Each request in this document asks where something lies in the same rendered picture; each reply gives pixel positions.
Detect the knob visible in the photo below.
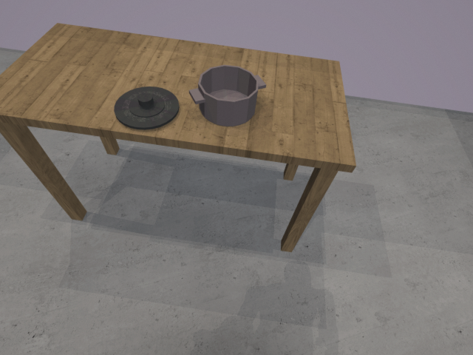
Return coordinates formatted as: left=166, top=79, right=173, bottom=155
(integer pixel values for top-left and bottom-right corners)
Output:
left=137, top=92, right=154, bottom=107

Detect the pot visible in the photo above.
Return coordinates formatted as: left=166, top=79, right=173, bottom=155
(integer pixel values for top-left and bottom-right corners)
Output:
left=189, top=65, right=266, bottom=126

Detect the lid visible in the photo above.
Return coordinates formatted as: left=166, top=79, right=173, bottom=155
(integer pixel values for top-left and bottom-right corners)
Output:
left=114, top=87, right=179, bottom=130

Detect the table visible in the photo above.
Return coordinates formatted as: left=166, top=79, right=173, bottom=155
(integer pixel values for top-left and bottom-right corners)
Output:
left=0, top=23, right=356, bottom=252

